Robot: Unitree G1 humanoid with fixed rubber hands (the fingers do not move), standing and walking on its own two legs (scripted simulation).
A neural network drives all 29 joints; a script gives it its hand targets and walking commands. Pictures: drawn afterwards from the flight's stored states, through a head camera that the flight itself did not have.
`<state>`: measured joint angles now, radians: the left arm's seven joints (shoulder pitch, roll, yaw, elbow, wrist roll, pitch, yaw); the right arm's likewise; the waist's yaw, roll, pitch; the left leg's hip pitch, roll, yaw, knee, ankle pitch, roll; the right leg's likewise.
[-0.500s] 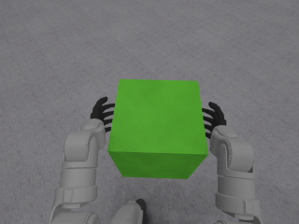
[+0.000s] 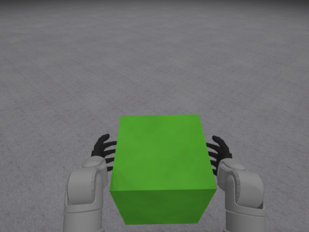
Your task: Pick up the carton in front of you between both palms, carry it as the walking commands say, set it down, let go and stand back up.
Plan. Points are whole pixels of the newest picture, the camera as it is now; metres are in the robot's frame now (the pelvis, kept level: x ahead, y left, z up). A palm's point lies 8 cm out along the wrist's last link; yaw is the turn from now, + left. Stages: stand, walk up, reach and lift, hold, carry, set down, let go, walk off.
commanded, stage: carry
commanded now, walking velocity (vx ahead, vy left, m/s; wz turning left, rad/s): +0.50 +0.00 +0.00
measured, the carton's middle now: (160, 171) +0.31 +0.00 +0.02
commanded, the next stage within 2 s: hold in 1.96 s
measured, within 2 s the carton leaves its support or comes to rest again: neither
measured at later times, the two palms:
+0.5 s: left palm (111, 109) +0.50 +0.16 +0.09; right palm (200, 110) +0.49 -0.14 +0.10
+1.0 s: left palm (121, 103) +0.54 +0.13 +0.09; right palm (206, 106) +0.53 -0.16 +0.09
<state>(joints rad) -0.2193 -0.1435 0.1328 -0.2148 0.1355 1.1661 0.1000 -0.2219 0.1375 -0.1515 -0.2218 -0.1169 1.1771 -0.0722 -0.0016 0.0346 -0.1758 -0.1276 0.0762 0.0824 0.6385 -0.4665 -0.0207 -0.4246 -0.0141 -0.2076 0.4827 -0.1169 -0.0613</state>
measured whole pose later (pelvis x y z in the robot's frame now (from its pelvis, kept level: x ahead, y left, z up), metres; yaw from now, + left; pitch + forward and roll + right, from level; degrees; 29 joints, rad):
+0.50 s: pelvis +0.23 +0.01 +0.01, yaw -1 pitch +3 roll +1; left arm -0.19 -0.12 0.14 -0.27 0.13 1.23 0.09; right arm -0.19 0.14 -0.10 -0.26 -0.13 1.22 -0.08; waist -0.01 -0.04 -0.12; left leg -0.39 0.03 0.23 0.45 -0.12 0.06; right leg -0.18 -0.07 -0.11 0.54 -0.47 0.04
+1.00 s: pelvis +0.27 -0.01 +0.00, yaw -2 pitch +3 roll +1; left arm -0.17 -0.13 0.12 -0.27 0.14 1.21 0.09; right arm -0.17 0.13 -0.10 -0.28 -0.13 1.21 -0.08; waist 0.00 -0.01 -0.13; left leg -0.40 0.07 0.19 0.60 -0.25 0.02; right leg -0.14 -0.06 -0.15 0.56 -0.47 0.00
